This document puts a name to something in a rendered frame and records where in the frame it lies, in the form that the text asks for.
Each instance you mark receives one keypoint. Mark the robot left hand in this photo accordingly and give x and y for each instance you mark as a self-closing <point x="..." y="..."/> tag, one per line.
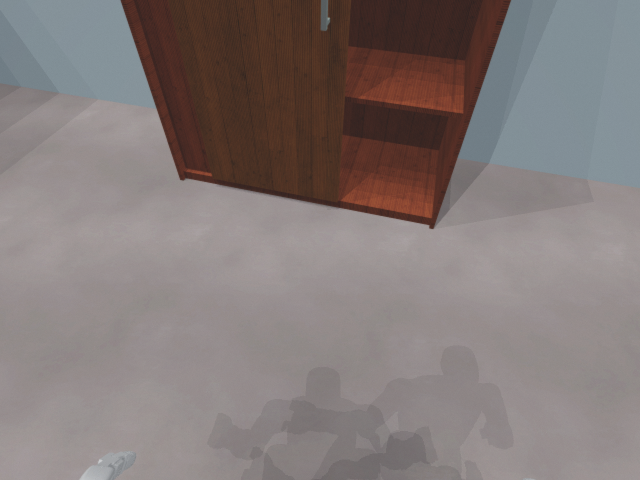
<point x="110" y="466"/>

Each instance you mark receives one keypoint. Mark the wardrobe door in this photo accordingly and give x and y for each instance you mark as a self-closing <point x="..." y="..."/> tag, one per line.
<point x="268" y="88"/>
<point x="159" y="30"/>

